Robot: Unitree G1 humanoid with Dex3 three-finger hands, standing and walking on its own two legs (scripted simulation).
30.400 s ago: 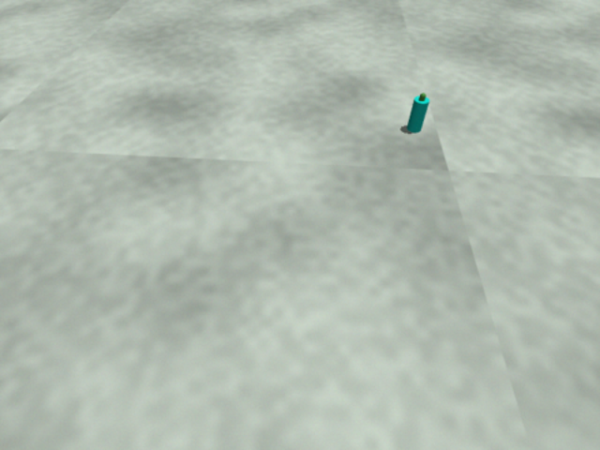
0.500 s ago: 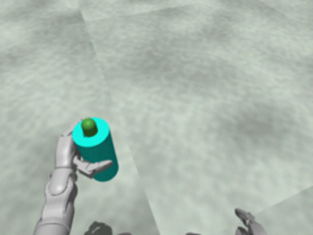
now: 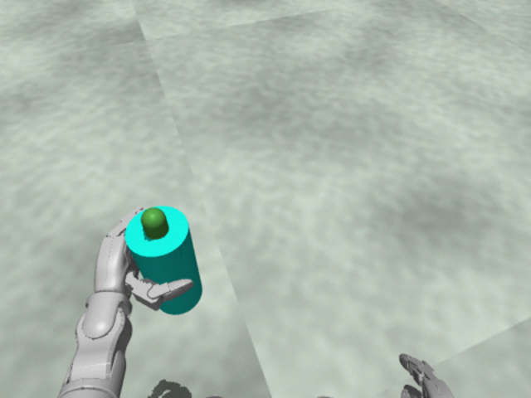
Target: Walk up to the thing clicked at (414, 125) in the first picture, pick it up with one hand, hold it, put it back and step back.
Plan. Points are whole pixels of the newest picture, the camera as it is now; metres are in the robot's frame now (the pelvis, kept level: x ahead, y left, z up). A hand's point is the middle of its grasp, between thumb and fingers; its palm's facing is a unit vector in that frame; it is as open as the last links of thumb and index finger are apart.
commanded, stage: hold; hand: left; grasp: from the side
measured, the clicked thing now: (167, 258) +0.31 +0.15 +0.04
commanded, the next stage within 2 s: crouch in 1.48 s
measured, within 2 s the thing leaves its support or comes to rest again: neither
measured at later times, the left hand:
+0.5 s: hand (159, 259) +0.31 +0.16 +0.03, palm faces +0.06 -1.00 -0.01, open 11.2 cm
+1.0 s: hand (164, 259) +0.31 +0.16 +0.03, palm faces +0.04 -1.00 -0.02, open 11.2 cm
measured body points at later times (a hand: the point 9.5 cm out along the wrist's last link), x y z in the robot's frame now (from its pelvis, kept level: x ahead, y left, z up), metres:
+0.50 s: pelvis -0.01 +0.00 +0.00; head +0.03 +0.01 +0.45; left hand +0.30 +0.22 +0.04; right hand +0.12 -0.24 -0.10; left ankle +0.01 +0.12 -0.70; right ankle +0.01 -0.13 -0.70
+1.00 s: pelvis +0.00 +0.00 +0.00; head +0.03 +0.00 +0.45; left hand +0.30 +0.21 +0.04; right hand +0.13 -0.25 -0.10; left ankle +0.01 +0.12 -0.70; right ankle +0.01 -0.13 -0.70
